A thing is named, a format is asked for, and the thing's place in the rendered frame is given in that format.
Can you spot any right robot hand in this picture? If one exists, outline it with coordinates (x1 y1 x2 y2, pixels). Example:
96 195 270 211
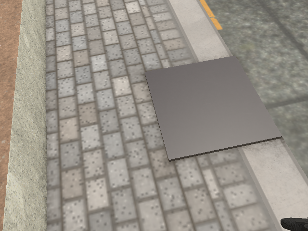
280 218 308 231

